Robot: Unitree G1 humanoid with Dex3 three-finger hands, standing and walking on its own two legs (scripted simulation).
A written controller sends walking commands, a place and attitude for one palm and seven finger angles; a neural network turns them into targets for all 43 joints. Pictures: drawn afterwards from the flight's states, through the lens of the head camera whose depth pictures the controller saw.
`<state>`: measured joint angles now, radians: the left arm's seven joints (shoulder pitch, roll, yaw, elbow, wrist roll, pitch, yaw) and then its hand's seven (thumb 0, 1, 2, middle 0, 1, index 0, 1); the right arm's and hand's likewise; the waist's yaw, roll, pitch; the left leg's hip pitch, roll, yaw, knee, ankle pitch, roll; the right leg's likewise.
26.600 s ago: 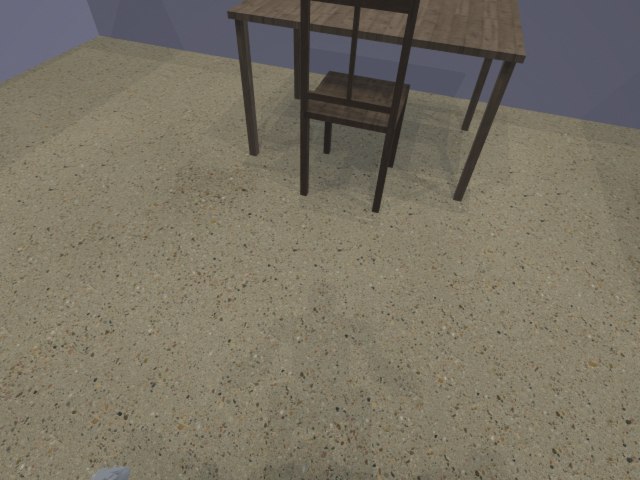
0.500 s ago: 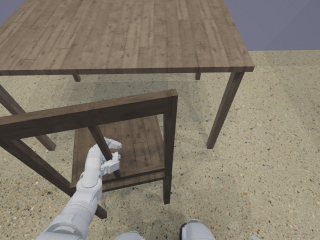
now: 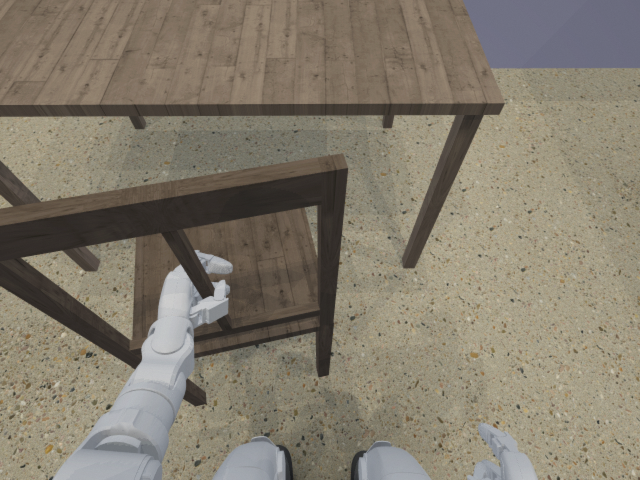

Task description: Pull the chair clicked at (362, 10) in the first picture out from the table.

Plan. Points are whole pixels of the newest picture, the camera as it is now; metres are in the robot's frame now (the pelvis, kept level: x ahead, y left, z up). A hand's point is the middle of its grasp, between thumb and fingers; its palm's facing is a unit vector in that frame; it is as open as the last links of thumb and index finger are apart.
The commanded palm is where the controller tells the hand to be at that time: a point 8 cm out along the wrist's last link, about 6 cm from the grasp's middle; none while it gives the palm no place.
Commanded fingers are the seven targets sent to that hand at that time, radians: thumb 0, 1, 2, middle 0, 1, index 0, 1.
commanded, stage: step backward, pulling the chair out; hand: left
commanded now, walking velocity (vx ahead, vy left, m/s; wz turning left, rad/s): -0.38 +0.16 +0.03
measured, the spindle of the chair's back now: (204, 286) +0.36 +0.19 -0.05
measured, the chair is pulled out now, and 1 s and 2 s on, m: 0.18 0.34 0.60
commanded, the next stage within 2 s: stop walking, hand still on the chair in 1.58 s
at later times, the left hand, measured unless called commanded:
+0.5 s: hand (212, 353) +0.27 +0.16 -0.06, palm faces -0.03 -0.98 -0.18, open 5.0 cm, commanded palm +0.26 +0.21 -0.05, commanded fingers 0.00 0.90 0.90 -0.50 -1.45 -0.50 -1.45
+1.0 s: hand (205, 423) +0.18 +0.15 -0.06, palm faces +0.00 -0.98 -0.21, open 5.1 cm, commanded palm +0.16 +0.20 -0.05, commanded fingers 0.00 0.90 0.90 -0.50 -1.45 -0.50 -1.45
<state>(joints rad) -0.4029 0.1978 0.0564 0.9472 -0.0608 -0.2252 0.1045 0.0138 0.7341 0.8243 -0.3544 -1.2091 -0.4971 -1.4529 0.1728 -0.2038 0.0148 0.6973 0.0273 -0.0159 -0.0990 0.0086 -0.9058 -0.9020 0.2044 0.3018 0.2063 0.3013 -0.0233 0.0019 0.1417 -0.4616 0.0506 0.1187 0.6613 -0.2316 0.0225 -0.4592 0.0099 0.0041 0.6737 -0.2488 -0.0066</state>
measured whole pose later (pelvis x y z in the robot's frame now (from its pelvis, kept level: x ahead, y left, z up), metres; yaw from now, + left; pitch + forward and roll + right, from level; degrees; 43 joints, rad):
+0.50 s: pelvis -0.06 +0.03 +0.01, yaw -2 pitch +2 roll +0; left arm -0.33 0.17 -0.01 0.86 -0.04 -0.17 0.08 0.01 0.72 0.81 -0.31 -1.22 -0.50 -1.45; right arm 0.22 -0.17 0.01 0.68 0.01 0.02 -0.08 0.01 -0.91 -0.90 0.20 0.30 0.20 0.30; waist -0.02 0.00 0.12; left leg -0.27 0.09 0.05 0.63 -0.37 -0.07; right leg -0.44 -0.04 -0.03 0.60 -0.20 0.01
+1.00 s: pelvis -0.16 +0.01 +0.01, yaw -6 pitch +3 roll -2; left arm -0.35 0.20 0.08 0.88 -0.04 -0.23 0.09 0.01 0.70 0.83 -0.35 -1.20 -0.50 -1.45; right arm 0.16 -0.20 -0.01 0.73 0.00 0.00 -0.06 0.01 -0.91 -0.90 0.20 0.30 0.21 0.30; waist -0.01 0.06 0.18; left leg -0.39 0.17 0.03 0.58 -0.21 -0.07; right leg -0.25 0.03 -0.04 0.48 -0.29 0.01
